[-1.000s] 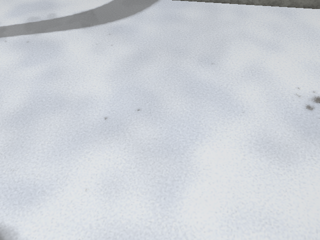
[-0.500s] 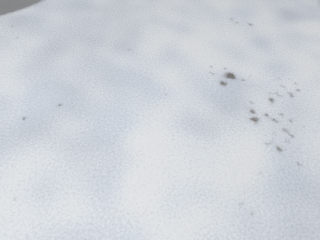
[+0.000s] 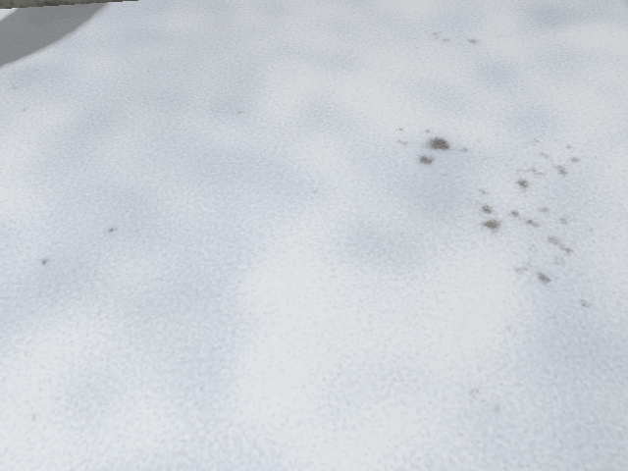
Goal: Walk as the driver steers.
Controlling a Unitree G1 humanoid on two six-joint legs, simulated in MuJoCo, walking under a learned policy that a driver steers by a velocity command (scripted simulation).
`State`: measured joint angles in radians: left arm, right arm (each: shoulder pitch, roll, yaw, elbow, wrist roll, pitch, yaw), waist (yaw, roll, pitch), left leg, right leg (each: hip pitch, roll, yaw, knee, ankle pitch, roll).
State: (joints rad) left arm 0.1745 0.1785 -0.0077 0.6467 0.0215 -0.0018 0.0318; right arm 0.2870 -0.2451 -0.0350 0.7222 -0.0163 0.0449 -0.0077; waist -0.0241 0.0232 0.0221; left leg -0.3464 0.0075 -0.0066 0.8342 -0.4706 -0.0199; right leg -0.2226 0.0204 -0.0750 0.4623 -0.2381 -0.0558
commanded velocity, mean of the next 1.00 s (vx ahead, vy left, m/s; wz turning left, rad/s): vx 0.17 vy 0.00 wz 0.12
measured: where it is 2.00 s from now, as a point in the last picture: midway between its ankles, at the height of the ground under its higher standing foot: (300, 393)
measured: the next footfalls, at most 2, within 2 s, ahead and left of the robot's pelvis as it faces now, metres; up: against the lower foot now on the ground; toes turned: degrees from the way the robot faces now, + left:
left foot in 0.14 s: +0.01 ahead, +0.10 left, +0.00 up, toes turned +6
right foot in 0.62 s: +0.07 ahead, -0.07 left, +0.00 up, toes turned +17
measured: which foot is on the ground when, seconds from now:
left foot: up 0.00-0.12, down 0.14-0.62, up 0.64-1.00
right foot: down 0.00-0.14, up 0.16-0.60, down 0.62-1.00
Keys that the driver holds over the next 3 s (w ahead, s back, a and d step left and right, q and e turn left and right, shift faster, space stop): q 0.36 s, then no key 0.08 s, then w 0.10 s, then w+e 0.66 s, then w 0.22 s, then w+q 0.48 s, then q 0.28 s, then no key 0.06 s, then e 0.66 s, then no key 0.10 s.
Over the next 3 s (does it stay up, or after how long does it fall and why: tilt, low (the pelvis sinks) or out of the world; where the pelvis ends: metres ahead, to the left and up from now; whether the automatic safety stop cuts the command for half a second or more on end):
stays up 0.82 0.07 0.00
